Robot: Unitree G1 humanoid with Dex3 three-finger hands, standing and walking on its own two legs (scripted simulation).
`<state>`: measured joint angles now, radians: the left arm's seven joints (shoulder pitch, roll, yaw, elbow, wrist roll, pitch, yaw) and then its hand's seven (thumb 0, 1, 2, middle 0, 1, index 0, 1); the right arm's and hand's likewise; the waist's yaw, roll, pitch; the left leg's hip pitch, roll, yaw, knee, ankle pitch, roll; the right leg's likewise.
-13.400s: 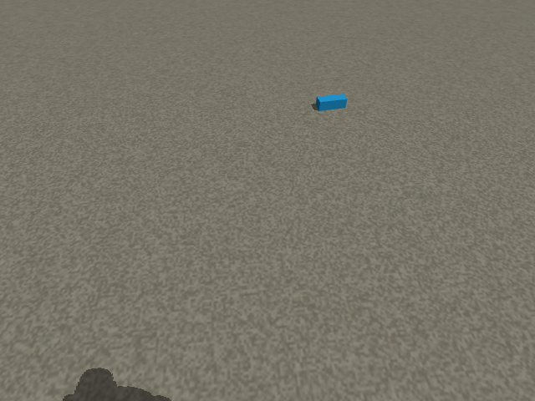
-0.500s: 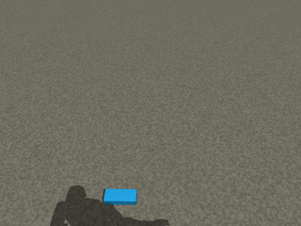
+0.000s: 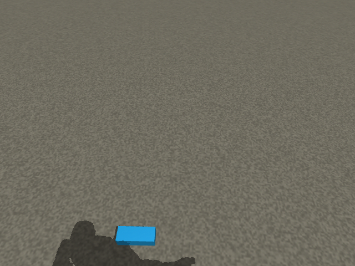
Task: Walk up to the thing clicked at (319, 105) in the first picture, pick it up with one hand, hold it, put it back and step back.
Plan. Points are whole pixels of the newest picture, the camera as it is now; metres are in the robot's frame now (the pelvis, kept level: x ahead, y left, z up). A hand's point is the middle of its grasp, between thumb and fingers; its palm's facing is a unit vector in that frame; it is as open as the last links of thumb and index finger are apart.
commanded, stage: walk up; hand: left
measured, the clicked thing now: (136, 235) +0.43 +0.22 -0.74
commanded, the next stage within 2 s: none
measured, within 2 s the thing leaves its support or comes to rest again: neither
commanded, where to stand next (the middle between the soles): +0.06 -0.03 m, yaw +2 degrees
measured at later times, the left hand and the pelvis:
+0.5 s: hand out of the picture +0.11 +0.21 -0.17, palm faces +0.03 -0.95 -0.30, open 7.4 cm; pelvis +0.05 -0.04 +0.00, yaw +1 degrees
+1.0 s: hand out of the picture +0.13 +0.22 -0.15, palm faces +0.02 -0.94 -0.35, open 7.4 cm; pelvis +0.05 -0.04 +0.01, yaw +0 degrees
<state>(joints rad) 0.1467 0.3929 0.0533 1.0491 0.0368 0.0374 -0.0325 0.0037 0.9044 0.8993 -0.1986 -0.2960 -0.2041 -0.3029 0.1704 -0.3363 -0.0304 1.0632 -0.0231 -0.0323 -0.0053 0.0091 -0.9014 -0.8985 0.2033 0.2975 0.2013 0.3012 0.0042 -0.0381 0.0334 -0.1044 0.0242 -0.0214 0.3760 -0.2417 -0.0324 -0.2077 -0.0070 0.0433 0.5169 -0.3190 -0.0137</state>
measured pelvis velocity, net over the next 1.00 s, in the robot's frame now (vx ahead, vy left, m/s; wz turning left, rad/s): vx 0.05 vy -0.04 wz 0.01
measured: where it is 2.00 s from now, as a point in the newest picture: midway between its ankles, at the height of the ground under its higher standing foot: outside the picture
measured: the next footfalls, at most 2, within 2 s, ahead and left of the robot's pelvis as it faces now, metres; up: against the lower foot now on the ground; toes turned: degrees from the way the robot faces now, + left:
left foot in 0.34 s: +0.10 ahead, +0.09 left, +0.00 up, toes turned +1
right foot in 1.80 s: +0.01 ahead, -0.19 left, +0.00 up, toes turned +1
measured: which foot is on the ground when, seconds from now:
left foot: down 0.00-0.10, up 0.12-0.32, down 0.34-1.00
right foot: down 0.00-1.00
